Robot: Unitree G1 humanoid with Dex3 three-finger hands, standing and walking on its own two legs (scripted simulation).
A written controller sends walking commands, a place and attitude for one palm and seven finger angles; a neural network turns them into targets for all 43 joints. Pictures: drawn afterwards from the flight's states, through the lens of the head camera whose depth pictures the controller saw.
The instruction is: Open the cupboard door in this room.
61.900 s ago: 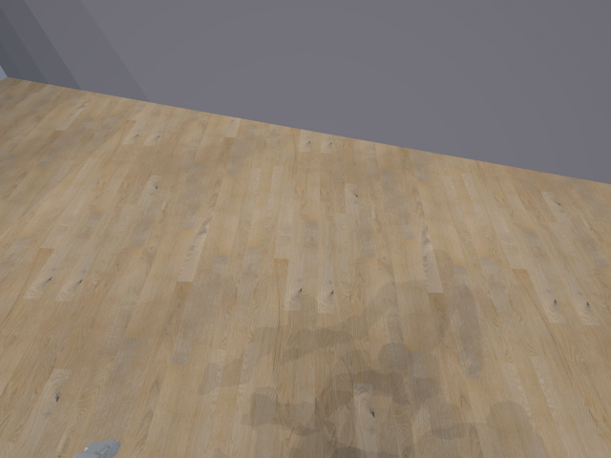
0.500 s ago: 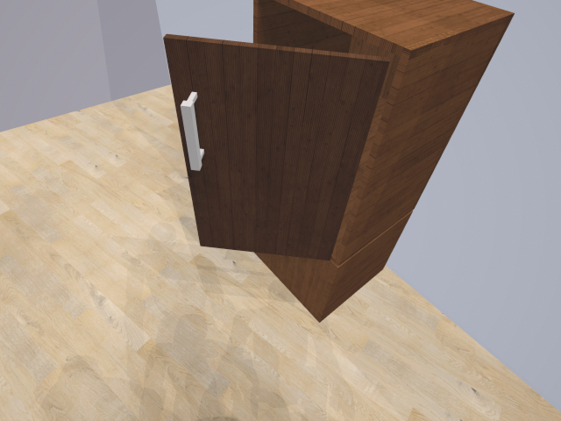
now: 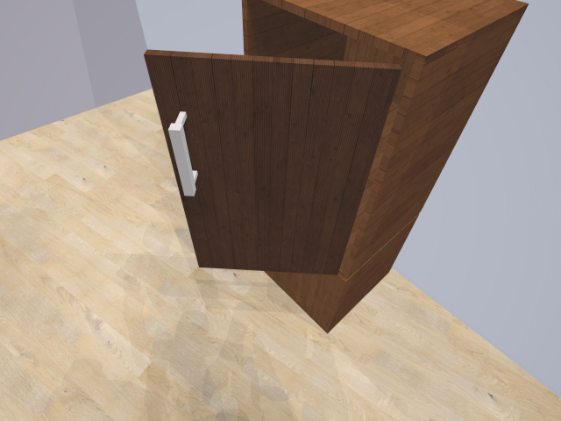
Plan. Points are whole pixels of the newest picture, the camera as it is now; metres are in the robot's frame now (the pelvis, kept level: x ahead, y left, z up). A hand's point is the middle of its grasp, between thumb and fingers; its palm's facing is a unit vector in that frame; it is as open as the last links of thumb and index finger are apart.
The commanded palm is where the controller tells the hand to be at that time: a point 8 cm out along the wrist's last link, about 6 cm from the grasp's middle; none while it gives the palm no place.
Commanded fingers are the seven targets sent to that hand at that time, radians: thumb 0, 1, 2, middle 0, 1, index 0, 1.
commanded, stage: come to a stop and stand still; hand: left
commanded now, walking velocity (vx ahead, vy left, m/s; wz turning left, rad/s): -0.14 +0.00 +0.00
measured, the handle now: (186, 155) +0.53 +0.20 +0.08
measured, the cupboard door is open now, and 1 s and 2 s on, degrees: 45 45 45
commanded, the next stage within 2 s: look again from close up in 0.90 s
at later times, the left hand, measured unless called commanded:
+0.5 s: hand out of the picture +0.04 +0.19 -0.15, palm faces +0.05 -0.95 -0.30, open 7.4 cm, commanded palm none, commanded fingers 0.00 0.90 0.90 -0.20 -0.30 -0.20 -0.30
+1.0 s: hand out of the picture +0.00 +0.18 -0.14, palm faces +0.04 -0.95 -0.32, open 7.4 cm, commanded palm none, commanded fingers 0.00 0.90 0.90 -0.20 -0.30 -0.20 -0.30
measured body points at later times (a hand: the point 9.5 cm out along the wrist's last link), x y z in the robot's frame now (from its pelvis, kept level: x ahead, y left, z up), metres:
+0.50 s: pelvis -0.03 -0.03 +0.00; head -0.03 -0.04 +0.45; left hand +0.03 +0.24 -0.13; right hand +0.04 -0.30 -0.14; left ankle -0.04 +0.05 -0.73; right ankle +0.00 -0.13 -0.73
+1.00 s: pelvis -0.06 -0.06 +0.01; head -0.08 -0.06 +0.46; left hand +0.00 +0.23 -0.12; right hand -0.01 -0.35 -0.13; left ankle -0.04 +0.05 -0.73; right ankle +0.00 -0.13 -0.73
